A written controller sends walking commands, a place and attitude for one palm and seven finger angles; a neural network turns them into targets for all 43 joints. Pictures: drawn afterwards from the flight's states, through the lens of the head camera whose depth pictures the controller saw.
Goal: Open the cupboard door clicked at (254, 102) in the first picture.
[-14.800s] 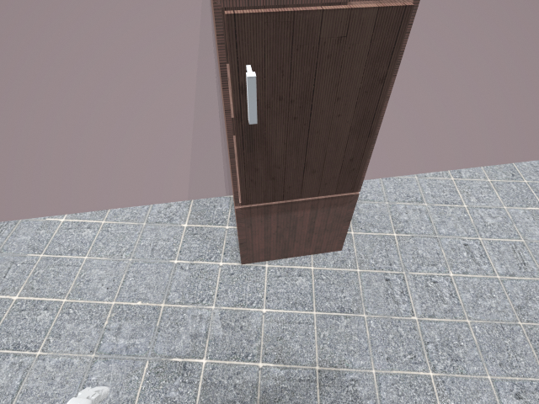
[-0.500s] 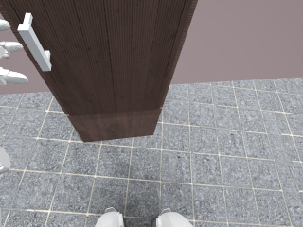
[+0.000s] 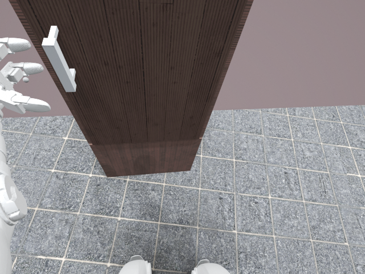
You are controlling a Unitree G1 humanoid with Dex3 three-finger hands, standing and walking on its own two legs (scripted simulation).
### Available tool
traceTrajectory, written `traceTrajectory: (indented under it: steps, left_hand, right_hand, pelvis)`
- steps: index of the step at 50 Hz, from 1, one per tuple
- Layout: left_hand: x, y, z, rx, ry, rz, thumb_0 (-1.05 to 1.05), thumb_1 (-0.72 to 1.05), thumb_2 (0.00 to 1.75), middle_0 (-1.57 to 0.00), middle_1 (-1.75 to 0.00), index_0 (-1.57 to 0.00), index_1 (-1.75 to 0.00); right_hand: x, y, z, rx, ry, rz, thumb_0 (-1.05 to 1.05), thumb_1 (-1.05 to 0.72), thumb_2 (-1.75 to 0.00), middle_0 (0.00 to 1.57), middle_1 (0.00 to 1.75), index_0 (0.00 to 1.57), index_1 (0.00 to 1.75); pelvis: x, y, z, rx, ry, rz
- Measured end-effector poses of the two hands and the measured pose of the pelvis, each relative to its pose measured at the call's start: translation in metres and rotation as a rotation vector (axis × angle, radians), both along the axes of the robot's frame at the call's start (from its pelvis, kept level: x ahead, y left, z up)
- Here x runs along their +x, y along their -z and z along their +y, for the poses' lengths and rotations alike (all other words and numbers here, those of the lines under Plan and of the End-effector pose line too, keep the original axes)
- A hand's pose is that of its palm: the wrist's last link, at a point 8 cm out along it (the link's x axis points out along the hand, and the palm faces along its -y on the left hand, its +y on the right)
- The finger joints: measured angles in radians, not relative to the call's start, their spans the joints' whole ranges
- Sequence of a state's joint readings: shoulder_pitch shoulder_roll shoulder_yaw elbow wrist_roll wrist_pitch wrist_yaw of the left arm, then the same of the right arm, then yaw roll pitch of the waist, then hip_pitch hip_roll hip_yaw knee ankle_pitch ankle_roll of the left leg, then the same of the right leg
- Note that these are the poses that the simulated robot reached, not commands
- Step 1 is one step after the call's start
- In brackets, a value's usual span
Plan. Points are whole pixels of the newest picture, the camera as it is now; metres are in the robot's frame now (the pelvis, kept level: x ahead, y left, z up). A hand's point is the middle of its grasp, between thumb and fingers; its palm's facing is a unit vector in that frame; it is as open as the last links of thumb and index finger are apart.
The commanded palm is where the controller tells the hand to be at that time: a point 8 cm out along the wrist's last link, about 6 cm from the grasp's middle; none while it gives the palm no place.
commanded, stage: move the hooked fingers beside the handle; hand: left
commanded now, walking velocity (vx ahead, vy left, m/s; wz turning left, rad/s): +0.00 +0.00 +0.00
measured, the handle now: (62, 61) +0.54 +0.23 +0.11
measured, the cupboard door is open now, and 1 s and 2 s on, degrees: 0 0 0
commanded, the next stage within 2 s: slide the fingers in behind the handle in 0.14 s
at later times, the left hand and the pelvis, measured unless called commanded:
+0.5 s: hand (40, 77) +0.49 +0.26 +0.11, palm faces +0.05 -1.00 +0.01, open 14.0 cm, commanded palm +0.47 +0.31 +0.11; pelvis -0.01 +0.00 +0.00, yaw +0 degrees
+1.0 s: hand (57, 78) +0.49 +0.23 +0.11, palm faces +0.05 -1.00 +0.00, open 14.0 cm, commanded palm +0.46 +0.27 +0.11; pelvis +0.00 -0.01 +0.00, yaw +0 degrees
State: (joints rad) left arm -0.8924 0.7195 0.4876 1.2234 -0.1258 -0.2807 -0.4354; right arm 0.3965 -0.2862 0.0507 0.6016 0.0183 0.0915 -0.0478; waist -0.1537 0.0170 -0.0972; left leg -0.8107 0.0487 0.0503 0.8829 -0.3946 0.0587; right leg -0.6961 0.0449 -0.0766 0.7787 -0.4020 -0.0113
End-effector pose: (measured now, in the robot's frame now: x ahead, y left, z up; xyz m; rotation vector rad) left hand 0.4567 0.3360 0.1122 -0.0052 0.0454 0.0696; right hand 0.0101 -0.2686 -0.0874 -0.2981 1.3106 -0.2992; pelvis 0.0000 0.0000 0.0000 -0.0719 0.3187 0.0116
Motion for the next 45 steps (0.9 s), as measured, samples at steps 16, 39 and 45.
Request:
traceTrajectory:
  steps: [16, 39, 45]
  left_hand:
    - [0.001, 0.000, -0.005, 0.012, 0.010, 0.006, -0.01, -0.50, 0.30, -0.30, -1.20, -0.30, -1.20]
    - [0.008, 0.000, -0.032, 0.014, 0.013, -0.016, -0.01, -0.50, 0.30, -0.30, -1.20, -0.30, -1.20]
    - [0.009, 0.002, -0.045, 0.000, 0.024, -0.010, -0.01, -0.50, 0.30, -0.30, -1.20, -0.30, -1.20]
  right_hand:
    - [-0.016, 0.002, -0.005, -0.014, -0.003, 0.028, 0.01, -0.91, -0.90, 0.21, 0.30, 0.20, 0.30]
    - [-0.030, 0.003, -0.004, 0.014, 0.037, 0.041, 0.01, -0.91, -0.90, 0.21, 0.30, 0.20, 0.30]
    - [-0.020, 0.005, -0.005, 0.022, 0.020, 0.022, 0.01, -0.91, -0.90, 0.21, 0.30, 0.20, 0.30]
  pelvis:
    - [-0.009, 0.003, -0.003, -0.001, -0.010, 0.004]
    - [-0.006, 0.002, -0.007, 0.004, 0.003, 0.000]
    - [-0.005, 0.001, -0.007, 0.007, -0.001, -0.005]
